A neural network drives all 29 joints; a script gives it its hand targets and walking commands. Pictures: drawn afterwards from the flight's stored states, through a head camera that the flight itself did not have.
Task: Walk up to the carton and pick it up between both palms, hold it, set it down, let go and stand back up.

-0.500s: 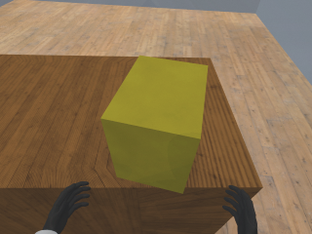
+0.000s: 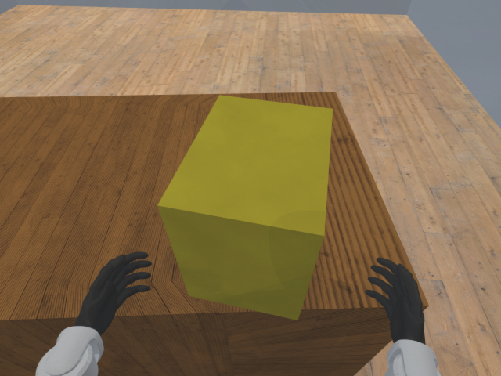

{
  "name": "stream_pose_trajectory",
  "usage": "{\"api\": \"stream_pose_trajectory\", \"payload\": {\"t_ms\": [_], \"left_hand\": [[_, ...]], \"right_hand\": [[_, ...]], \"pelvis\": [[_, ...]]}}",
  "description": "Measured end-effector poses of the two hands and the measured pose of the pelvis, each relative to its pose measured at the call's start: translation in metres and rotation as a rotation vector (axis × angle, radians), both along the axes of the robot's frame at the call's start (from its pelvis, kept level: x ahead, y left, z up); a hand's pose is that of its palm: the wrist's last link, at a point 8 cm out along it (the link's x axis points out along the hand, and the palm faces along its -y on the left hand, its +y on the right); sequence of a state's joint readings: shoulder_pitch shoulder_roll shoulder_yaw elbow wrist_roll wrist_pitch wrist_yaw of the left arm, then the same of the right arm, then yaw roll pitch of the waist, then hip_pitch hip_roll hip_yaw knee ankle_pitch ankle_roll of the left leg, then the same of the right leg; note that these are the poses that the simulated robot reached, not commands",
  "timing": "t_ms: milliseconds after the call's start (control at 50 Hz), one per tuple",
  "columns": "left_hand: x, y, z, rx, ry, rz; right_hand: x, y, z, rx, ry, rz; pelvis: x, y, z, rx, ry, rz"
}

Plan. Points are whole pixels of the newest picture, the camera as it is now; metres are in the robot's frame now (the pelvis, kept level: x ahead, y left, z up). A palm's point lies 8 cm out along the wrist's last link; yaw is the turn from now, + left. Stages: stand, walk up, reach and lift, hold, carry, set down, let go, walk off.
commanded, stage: reach and lift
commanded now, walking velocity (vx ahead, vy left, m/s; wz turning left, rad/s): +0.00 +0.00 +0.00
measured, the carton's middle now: (258, 205) +0.41 +0.03 +0.03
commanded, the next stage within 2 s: none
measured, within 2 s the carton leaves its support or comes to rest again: neither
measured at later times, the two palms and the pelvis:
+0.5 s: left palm (113, 240) +0.29 +0.24 +0.10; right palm (422, 282) +0.24 -0.19 +0.08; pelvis -0.02 +0.00 +0.00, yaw -1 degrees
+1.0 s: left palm (123, 176) +0.36 +0.23 +0.15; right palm (426, 225) +0.30 -0.20 +0.13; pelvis -0.02 +0.00 +0.00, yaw -1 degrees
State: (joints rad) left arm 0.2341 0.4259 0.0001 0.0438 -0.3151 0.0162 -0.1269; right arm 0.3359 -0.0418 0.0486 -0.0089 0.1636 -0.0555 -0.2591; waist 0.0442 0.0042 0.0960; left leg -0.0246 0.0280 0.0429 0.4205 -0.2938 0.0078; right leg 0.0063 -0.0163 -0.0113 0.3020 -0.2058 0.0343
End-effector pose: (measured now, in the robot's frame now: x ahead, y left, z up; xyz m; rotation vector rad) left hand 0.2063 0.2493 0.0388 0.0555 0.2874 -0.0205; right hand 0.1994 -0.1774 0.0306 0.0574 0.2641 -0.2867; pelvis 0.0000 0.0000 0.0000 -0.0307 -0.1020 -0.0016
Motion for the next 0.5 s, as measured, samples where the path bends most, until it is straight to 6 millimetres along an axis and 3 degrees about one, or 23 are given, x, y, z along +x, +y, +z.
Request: {"api": "stream_pose_trajectory", "payload": {"t_ms": [160,500], "left_hand": [[0.024,-0.007,0.010,-0.016,0.011,0.005],[0.081,-0.011,0.057,-0.028,-0.006,-0.012]], "right_hand": [[0.008,-0.010,0.015,-0.015,0.021,0.000],[0.038,-0.016,0.052,0.010,-0.008,0.016]], "pelvis": [[-0.002,-0.003,0.002,0.005,0.003,-0.011],[-0.020,-0.003,0.003,0.013,0.020,-0.024]]}}
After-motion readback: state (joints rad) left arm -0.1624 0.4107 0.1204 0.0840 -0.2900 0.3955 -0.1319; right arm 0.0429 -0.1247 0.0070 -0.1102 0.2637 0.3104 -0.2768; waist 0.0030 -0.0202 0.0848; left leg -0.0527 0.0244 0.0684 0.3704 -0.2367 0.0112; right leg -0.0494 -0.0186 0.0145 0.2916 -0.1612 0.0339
